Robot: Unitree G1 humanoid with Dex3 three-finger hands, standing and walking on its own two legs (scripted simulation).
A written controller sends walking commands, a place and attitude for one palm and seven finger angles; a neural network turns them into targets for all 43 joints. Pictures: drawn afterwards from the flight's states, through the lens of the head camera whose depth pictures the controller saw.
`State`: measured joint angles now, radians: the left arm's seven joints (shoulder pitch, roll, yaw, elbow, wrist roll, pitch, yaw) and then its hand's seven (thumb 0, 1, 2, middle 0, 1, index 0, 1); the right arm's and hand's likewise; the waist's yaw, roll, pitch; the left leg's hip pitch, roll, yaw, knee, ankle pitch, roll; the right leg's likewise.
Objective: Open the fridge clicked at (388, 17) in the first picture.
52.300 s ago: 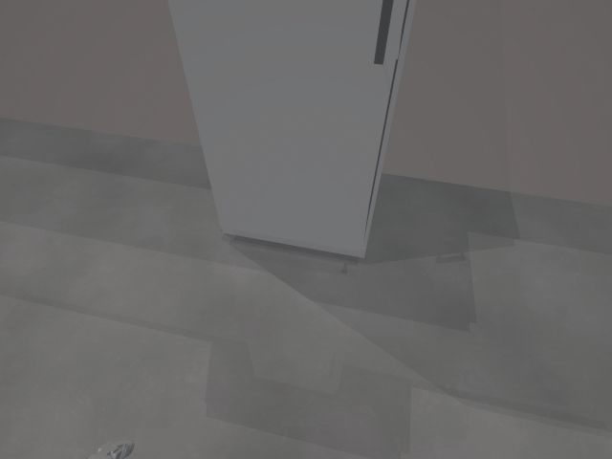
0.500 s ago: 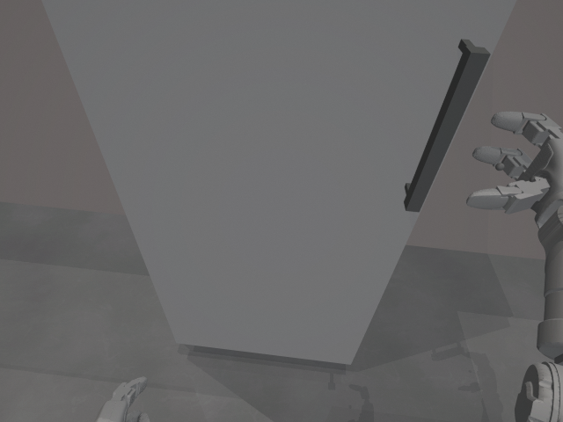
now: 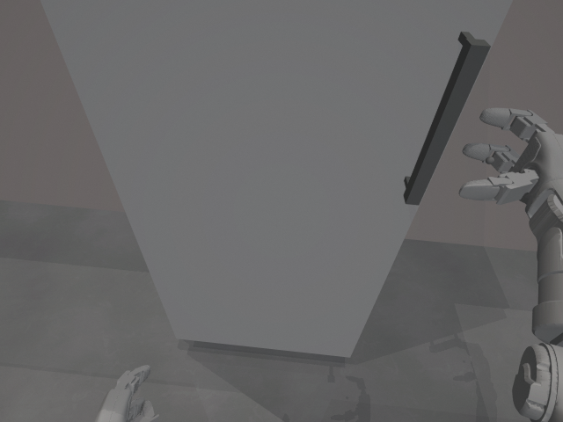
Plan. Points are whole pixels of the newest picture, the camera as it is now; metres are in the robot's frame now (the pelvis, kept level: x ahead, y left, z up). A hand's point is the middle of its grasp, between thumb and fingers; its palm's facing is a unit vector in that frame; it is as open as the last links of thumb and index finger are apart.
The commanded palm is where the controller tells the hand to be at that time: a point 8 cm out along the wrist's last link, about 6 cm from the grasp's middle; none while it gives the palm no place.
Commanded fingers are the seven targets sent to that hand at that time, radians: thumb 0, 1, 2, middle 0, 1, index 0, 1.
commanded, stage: move the hooked fingers beside the handle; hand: right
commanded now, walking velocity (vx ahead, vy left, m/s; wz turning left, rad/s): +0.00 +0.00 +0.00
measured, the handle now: (435, 128) +0.48 -0.18 +0.22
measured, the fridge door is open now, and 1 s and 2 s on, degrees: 0 0 0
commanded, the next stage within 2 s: feel for the door with the fingertips in 0.44 s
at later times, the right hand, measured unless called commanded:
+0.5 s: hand (485, 156) +0.41 -0.23 +0.23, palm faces +0.07 +1.00 -0.01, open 14.0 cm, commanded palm +0.38 -0.28 +0.23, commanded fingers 0.00 0.50 -0.30 0.30 1.20 0.30 1.20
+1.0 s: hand (457, 153) +0.42 -0.19 +0.22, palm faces +0.06 +1.00 +0.00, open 14.0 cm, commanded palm +0.39 -0.25 +0.23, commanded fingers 0.00 0.50 -0.30 0.30 1.20 0.30 1.20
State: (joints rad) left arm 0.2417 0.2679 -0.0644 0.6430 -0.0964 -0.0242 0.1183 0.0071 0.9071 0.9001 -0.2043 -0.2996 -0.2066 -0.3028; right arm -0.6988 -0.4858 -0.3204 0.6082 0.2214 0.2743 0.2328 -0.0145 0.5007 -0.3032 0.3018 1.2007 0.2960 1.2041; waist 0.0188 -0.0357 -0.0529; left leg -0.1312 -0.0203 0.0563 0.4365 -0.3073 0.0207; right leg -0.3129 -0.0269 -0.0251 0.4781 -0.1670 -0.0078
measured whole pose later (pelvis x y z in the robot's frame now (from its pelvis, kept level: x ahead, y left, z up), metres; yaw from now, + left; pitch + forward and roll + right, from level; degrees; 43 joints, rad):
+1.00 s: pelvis +0.01 +0.01 +0.00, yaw +0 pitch +0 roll +0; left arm 0.21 0.26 -0.06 0.64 -0.09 0.00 0.11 0.01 0.91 0.90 -0.20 -0.30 -0.21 -0.30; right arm -0.65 -0.40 -0.29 0.47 0.22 0.32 0.16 -0.02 0.50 -0.30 0.30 1.20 0.30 1.20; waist 0.01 -0.04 -0.06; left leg -0.11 -0.02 0.05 0.44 -0.33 0.03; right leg -0.29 -0.03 -0.03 0.48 -0.19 0.00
